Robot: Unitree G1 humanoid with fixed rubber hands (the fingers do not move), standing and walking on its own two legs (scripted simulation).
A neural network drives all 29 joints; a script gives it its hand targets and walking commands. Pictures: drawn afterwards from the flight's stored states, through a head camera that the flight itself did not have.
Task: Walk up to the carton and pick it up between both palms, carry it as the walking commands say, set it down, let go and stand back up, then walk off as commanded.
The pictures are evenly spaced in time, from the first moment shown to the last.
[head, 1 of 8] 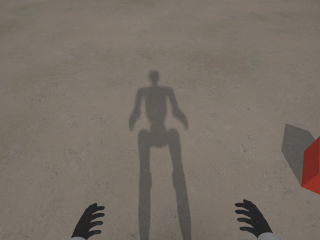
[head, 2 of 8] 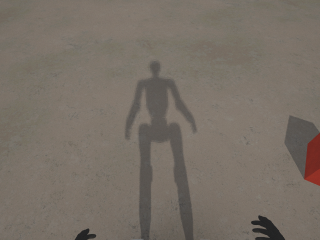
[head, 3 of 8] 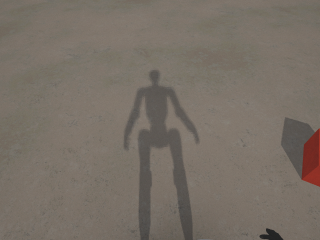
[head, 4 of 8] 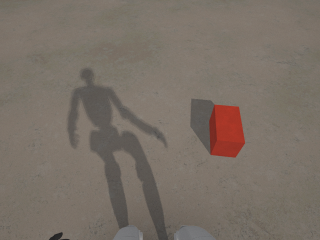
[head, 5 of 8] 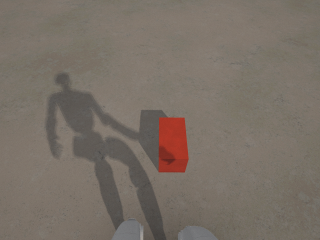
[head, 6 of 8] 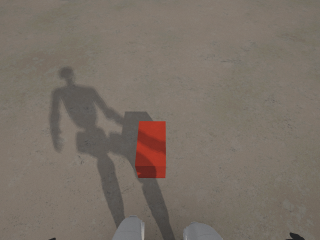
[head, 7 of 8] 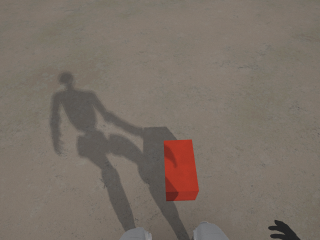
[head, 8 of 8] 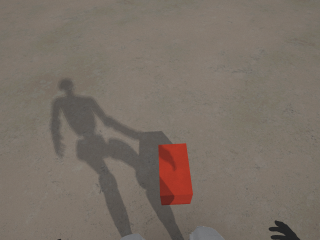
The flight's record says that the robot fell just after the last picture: no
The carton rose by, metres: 0.00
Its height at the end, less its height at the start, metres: +0.00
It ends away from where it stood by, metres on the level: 0.00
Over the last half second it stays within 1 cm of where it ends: yes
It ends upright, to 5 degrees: yes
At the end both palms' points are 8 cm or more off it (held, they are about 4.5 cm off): yes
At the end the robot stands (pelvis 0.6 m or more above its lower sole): yes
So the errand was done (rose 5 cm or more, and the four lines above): no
